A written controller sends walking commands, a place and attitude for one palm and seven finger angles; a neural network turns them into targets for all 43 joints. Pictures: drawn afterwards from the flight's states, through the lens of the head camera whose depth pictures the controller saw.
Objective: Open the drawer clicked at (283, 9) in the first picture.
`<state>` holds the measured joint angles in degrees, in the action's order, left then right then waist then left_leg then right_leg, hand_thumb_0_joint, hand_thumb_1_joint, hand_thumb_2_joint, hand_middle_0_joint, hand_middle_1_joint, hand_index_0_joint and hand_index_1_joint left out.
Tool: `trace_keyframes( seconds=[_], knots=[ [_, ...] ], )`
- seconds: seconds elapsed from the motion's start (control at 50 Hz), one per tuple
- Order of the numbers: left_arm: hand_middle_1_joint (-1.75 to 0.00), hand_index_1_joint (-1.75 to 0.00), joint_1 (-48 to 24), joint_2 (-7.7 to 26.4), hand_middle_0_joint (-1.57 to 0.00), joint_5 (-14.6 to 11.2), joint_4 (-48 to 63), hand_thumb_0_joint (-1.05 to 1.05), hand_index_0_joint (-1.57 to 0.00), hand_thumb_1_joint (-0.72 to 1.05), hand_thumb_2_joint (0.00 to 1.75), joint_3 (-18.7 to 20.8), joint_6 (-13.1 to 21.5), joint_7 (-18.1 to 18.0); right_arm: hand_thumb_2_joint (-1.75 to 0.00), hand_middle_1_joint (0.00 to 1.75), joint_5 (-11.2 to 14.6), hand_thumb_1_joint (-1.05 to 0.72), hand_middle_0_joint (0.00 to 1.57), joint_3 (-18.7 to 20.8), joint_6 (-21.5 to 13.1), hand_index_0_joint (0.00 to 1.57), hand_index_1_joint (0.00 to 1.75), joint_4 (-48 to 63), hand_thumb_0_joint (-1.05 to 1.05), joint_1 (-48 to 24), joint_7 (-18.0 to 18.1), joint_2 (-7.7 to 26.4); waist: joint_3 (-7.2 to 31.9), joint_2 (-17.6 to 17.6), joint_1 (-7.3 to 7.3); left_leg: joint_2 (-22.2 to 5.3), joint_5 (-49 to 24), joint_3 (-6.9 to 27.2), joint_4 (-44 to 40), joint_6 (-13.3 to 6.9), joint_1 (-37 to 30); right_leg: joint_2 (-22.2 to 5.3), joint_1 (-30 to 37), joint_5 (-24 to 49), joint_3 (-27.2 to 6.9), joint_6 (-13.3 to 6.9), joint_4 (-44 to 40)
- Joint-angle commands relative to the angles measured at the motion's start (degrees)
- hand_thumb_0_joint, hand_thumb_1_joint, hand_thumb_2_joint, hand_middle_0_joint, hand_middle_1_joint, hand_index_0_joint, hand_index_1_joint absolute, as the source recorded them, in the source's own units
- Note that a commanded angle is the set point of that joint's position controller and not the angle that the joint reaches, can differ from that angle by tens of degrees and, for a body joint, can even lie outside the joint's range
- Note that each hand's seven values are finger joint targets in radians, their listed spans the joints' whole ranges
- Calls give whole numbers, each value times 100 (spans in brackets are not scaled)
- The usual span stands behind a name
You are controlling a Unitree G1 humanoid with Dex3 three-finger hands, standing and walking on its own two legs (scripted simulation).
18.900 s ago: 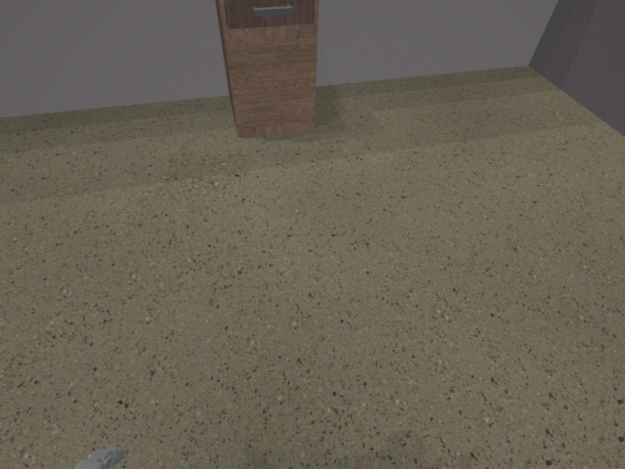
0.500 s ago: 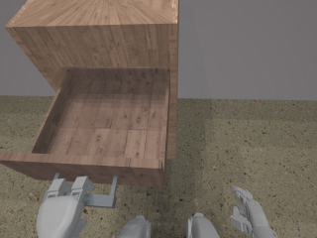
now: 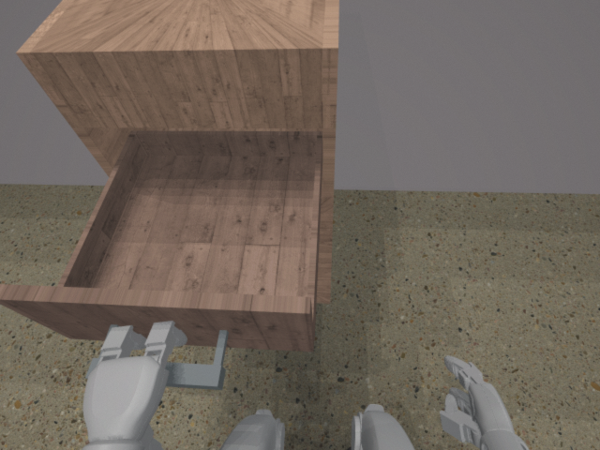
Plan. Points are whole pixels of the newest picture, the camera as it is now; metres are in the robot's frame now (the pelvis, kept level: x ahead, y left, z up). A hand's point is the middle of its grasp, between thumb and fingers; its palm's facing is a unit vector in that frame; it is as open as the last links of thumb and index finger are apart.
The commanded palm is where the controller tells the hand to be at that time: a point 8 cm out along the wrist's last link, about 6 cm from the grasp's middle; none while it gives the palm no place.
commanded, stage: lift the hand off the handle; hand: left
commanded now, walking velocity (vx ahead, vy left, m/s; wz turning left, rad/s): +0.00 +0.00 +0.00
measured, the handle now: (162, 354) +0.24 +0.21 -0.02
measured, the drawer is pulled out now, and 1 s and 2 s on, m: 0.30 0.30 0.30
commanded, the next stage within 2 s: none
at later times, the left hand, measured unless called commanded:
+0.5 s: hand (137, 387) +0.20 +0.22 +0.00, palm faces -0.04 -0.13 -0.99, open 13.6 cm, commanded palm +0.18 +0.21 +0.05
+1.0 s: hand (122, 385) +0.19 +0.22 +0.04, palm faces -0.01 -0.16 -0.99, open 13.8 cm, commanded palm +0.17 +0.21 +0.09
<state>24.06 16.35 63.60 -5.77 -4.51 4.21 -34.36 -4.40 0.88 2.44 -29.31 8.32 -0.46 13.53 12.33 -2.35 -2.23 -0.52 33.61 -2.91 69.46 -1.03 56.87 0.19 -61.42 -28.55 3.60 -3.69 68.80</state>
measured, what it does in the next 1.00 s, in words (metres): stands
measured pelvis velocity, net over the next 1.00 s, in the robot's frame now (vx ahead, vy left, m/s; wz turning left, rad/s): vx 0.02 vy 0.01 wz -0.03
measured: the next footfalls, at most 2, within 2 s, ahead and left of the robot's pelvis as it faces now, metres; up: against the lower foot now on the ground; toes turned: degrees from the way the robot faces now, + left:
none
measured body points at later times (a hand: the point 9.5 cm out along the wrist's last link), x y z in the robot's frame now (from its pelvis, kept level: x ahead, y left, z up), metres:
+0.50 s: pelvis +0.01 +0.01 +0.02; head +0.08 -0.02 +0.47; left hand +0.19 +0.22 +0.05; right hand +0.20 -0.22 -0.08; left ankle +0.00 +0.11 -0.63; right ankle +0.04 -0.08 -0.63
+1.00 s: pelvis +0.02 +0.01 +0.04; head +0.07 -0.01 +0.49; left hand +0.19 +0.22 +0.09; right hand +0.22 -0.21 -0.05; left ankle +0.00 +0.11 -0.63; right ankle +0.04 -0.08 -0.63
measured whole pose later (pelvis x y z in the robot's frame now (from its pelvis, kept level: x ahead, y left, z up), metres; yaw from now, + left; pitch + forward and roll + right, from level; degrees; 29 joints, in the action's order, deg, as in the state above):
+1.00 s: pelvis +0.02 +0.01 +0.04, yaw -2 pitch +14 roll +0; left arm 32.5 17.5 60.6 5.0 -6.1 2.8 -30.1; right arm -3.2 0.1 3.6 -26.7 10.4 -2.7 13.4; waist 10.3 -2.9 -3.4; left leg -0.3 30.5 -4.3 56.8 -2.0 40.8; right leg 0.8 -45.8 -25.3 1.8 -2.2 56.5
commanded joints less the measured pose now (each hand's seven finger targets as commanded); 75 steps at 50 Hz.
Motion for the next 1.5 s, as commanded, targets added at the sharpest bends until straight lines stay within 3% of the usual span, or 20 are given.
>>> trace_keyframes(
  seconds=[0.0,0.06,0.1,0.32,0.56,0.6,0.68,0.8,0.82,0.86,0.9,0.92,1.02,1.1,1.2,1.22,1.28,1.4,1.42,1.48],
  knots=[
    [-120,-120,-111,731,-30,-5,875,0,-30,-50,30,363,-71,-212,-90,30,8,-90,20,215,-251,20,30,855,0,-256,37,601,1254,458,183,137,-1286,215,-897,-90,-871,2,1262,1031,-383,93,-1277],
    [-120,-120,-154,782,-30,-14,1146,0,-30,-50,30,332,-104,-223,-90,30,35,-90,20,227,-239,20,30,890,0,-285,53,603,1283,198,130,147,-1278,205,-1011,-94,-1067,4,1385,986,-401,65,-1374],
    [-120,-120,-83,845,-30,-56,1215,0,-30,-50,30,389,-139,-220,-90,30,32,-90,20,210,-247,20,30,907,0,-243,60,593,1383,314,146,149,-1365,192,-1031,-100,-1142,-2,1499,1077,-424,81,-1416],
    [-120,-120,147,864,-30,-173,1460,0,-30,-50,30,437,-95,-165,-90,30,45,-90,20,214,-225,20,30,939,0,-263,50,600,1131,102,90,130,-1520,203,-1332,-94,-1475,24,1748,1266,-374,38,-1620],
    [-120,-120,598,812,-30,-222,1645,0,-30,-50,30,346,-107,10,-90,30,76,-90,20,207,-176,20,30,1073,0,-239,-68,604,879,325,52,120,-1755,211,-1611,-90,-1802,45,2041,1566,-386,31,-1854],
    [-120,-120,513,865,-30,-202,1764,0,-30,-50,30,372,-100,11,-90,30,61,-90,20,183,-169,20,30,1082,0,-216,-95,604,997,239,60,133,-1899,217,-1636,-73,-1967,56,2005,1639,-472,18,-1847],
    [-120,-120,656,844,-30,-233,1855,0,-30,-50,30,335,-101,69,-90,30,90,-90,20,169,-160,20,30,1147,0,-283,-121,598,788,136,19,119,-1922,223,-1754,-72,-2050,57,2102,1670,-456,-10,-1947],
    [-120,-120,834,842,-30,-260,1926,0,-30,-50,30,365,-117,125,-90,30,102,-90,20,179,-156,20,30,1179,0,-218,-166,575,789,341,1,110,-1902,205,-1851,-73,-2177,62,2208,1578,-459,21,-2060],
    [-120,-120,868,801,-30,-270,1942,0,-30,-50,30,324,-103,141,-90,30,123,-90,20,187,-145,20,30,1167,0,-265,-150,578,649,193,-26,103,-1915,224,-1918,-71,-2181,74,2276,1678,-425,0,-2068],
    [-120,-120,957,722,-30,-291,2081,0,-30,-50,30,205,-110,186,-90,30,122,-90,20,187,-152,20,30,1213,0,-256,-192,567,689,270,-14,93,-1975,230,-1924,-76,-2268,59,2289,1663,-430,5,-2112],
    [-120,-120,981,897,-30,-282,2117,0,-30,-50,30,380,-100,186,-90,30,123,-90,20,170,-160,20,30,1196,0,-222,-206,568,754,253,-43,103,-2058,228,-1958,-60,-2341,79,2311,1708,-518,-4,-2117],
    [-120,-120,1055,770,-30,-293,2143,0,-30,-50,30,242,-102,202,-90,30,128,-90,20,176,-152,20,30,1214,0,-259,-199,565,600,222,-38,93,-2036,232,-1987,-66,-2325,72,2348,1744,-451,-6,-2137],
    [-120,-120,744,809,-30,-263,2249,0,-30,-50,30,275,-150,205,-90,30,145,-90,20,185,-122,20,30,1198,0,-286,-205,569,464,173,-42,75,-1925,262,-2121,-55,-2414,75,2326,1499,-455,-16,-2228],
    [-120,-120,841,906,-30,-309,2396,0,-30,-50,30,361,-201,229,-90,30,158,-90,20,175,-146,20,30,1217,0,-238,-242,568,715,231,-70,78,-2236,271,-2158,-36,-2617,70,2494,1781,-553,-17,-2240],
    [-120,-120,873,905,-30,-341,2494,0,-30,-50,30,319,-225,290,-90,30,168,-90,20,172,-152,20,30,1216,0,-266,-259,557,600,305,-81,58,-2262,295,-2260,-39,-2692,64,2589,1782,-585,-9,-2340],
    [-120,-120,823,707,-30,-369,2552,0,-30,-50,30,102,-238,319,-90,30,189,-90,20,181,-140,20,30,1213,0,-336,-242,551,411,138,-55,51,-2163,294,-2326,-53,-2668,49,2633,1754,-497,-8,-2393],
    [-120,-120,825,967,-30,-389,2554,0,-30,-50,30,390,-243,331,-90,30,204,-90,20,182,-152,20,30,1215,0,-335,-236,566,445,282,-108,62,-2114,275,-2375,-50,-2732,52,2744,1786,-654,-30,-2506],
    [-120,-120,888,862,-30,-420,2667,0,-30,-50,30,242,-299,434,-90,30,221,-90,20,167,-165,20,30,1195,0,-340,-286,537,444,274,-114,44,-2285,302,-2509,-39,-2899,28,2868,1816,-616,3,-2570],
    [-120,-120,842,758,-30,-447,2627,0,-30,-50,30,146,-310,470,-90,30,252,-90,20,190,-146,20,30,1168,0,-422,-255,531,197,258,-103,35,-2122,275,-2577,-60,-2832,29,2935,1792,-585,8,-2666],
    [-120,-120,800,891,-30,-443,2721,0,-30,-50,30,259,-348,540,-90,30,262,-90,20,176,-164,20,30,1196,0,-419,-254,539,287,222,-166,36,-2186,302,-2676,-45,-2950,31,3060,1809,-654,-16,-2713]
  ],
)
